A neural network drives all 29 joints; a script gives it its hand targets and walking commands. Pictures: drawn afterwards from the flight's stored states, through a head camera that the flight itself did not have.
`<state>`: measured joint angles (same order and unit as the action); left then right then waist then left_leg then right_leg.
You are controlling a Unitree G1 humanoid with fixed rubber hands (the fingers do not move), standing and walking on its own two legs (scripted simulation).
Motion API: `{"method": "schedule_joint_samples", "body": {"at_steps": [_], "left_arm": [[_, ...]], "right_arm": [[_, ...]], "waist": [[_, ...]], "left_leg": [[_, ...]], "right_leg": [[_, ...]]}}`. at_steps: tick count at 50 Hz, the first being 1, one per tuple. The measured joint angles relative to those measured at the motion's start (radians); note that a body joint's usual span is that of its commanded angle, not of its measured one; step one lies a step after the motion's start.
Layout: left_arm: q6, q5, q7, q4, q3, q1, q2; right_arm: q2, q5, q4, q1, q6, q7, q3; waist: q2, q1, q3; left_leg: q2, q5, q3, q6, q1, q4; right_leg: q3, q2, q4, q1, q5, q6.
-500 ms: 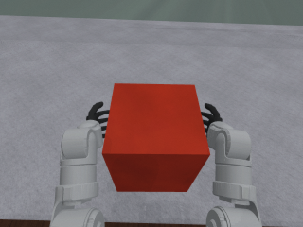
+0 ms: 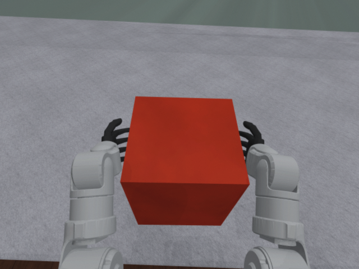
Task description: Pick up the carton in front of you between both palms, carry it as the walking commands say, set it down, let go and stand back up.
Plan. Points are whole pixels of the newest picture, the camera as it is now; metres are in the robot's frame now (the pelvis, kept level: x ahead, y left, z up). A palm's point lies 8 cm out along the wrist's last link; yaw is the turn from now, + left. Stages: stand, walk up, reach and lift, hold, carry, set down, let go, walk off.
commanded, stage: carry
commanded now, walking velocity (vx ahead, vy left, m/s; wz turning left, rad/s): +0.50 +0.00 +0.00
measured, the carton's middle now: (181, 166) +0.34 +0.00 +0.05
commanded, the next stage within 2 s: none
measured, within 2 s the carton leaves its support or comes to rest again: neither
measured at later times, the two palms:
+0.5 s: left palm (130, 109) +0.48 +0.14 +0.11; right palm (244, 119) +0.47 -0.16 +0.10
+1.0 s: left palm (122, 76) +0.74 +0.22 +0.04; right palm (204, 77) +0.76 -0.08 +0.04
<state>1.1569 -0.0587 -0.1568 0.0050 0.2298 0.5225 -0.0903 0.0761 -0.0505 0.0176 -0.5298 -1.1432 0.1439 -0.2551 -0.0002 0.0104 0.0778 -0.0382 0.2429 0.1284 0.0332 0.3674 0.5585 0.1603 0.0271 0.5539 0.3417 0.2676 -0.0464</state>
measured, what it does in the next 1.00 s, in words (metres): goes down: right foot, then left foot 0.11 m lower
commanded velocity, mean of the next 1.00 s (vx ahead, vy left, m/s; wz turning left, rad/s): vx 0.50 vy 0.00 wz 0.00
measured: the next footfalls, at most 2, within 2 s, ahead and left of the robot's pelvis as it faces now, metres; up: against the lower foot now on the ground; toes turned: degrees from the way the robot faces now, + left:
right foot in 0.52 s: +0.24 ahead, -0.08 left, +0.00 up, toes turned -4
left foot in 1.00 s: +0.55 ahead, +0.15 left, -0.11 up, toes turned +7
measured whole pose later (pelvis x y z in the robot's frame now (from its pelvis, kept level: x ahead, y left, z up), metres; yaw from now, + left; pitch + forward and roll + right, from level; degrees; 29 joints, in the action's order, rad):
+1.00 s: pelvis +0.42 +0.04 -0.08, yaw +0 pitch +4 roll -3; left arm 1.11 -0.02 -0.16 -0.08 0.19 0.54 -0.07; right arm 0.09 -0.09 -0.02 -0.51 -1.16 0.13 -0.29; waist -0.06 0.10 0.11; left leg -0.08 -0.26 0.11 0.03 0.44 0.38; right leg 0.08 0.00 0.93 0.12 0.81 0.01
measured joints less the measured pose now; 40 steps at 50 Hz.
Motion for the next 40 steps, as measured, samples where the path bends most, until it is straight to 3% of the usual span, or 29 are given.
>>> {"method": "schedule_joint_samples", "body": {"at_steps": [8, 14, 16, 19, 23, 25, 27, 31, 35, 40], "left_arm": [[0.004, -0.007, 0.003, -0.078, 0.006, -0.013, -0.005], [0.000, 0.002, -0.001, -0.085, -0.005, -0.005, 0.006], [-0.006, 0.017, 0.001, -0.069, -0.003, -0.011, 0.026], [-0.010, 0.034, 0.004, -0.048, 0.000, -0.009, 0.044], [-0.016, 0.022, 0.008, -0.010, 0.025, 0.002, 0.009], [-0.030, 0.003, 0.010, 0.004, 0.021, 0.016, -0.015], [-0.046, -0.017, 0.012, 0.008, 0.007, 0.027, -0.026], [-0.038, -0.014, -0.002, 0.033, -0.016, -0.026, -0.024], [-0.039, 0.038, -0.017, 0.064, -0.023, -0.040, 0.001], [-0.050, 0.079, -0.022, 0.021, -0.044, 0.014, 0.031]], "right_arm": [[-0.007, -0.017, 0.078, -0.010, -0.026, 0.000, -0.007], [-0.001, -0.006, 0.086, 0.002, 0.000, -0.001, -0.016], [0.012, -0.015, 0.098, -0.015, 0.018, 0.000, -0.009], [0.021, -0.024, 0.076, -0.010, 0.031, 0.002, 0.012], [0.001, 0.023, 0.002, 0.025, 0.030, 0.015, 0.032], [-0.020, 0.043, -0.029, 0.019, 0.026, 0.016, 0.023], [-0.043, 0.054, -0.032, 0.001, 0.031, 0.008, 0.017], [-0.033, 0.048, -0.012, -0.005, 0.014, -0.002, 0.005], [0.012, 0.016, -0.057, 0.001, 0.014, -0.004, -0.018], [0.011, -0.010, -0.109, 0.008, 0.001, -0.006, -0.022]], "waist": [[-0.018, 0.014, 0.082], [0.032, 0.020, 0.085], [0.026, 0.000, 0.077], [-0.013, -0.041, 0.047], [-0.043, -0.076, 0.005], [-0.051, -0.060, -0.011], [-0.034, -0.027, -0.019], [-0.009, 0.037, -0.039], [0.015, 0.085, -0.053], [0.006, 0.112, -0.040]], "left_leg": [[-0.005, 0.110, -0.001, 0.003, -0.007, 0.092], [0.026, 0.164, 0.008, 0.003, -0.035, 0.111], [0.033, 0.184, 0.013, 0.010, -0.046, 0.112], [0.027, 0.194, -0.001, 0.013, -0.073, 0.086], [0.013, 0.191, -0.034, -0.004, -0.133, 0.019], [-0.003, 0.226, -0.037, -0.013, -0.144, 0.063], [0.002, 0.243, -0.044, -0.016, -0.083, 0.248], [0.042, 0.267, -0.119, 0.006, 0.102, 0.586], [0.020, 0.208, -0.116, -0.001, 0.232, 0.480], [-0.023, -0.162, -0.125, -0.012, 0.309, 0.280]], "right_leg": [[-0.007, 0.003, 0.074, -0.013, 0.088, 0.008], [-0.032, 0.030, 0.139, -0.020, 0.171, 0.023], [-0.044, 0.037, 0.241, 0.020, 0.194, 0.026], [-0.073, 0.003, 0.411, 0.122, 0.288, 0.030], [-0.061, -0.032, 0.235, 0.176, 0.146, 0.024], [-0.028, -0.045, 0.091, 0.141, 0.044, 0.004], [-0.034, -0.042, 0.083, 0.131, -0.050, -0.032], [-0.053, -0.053, 0.100, 0.083, 0.046, -0.042], [-0.066, -0.048, 0.043, 0.011, 0.069, -0.039], [-0.064, -0.044, 0.048, -0.068, 0.154, -0.021]]}}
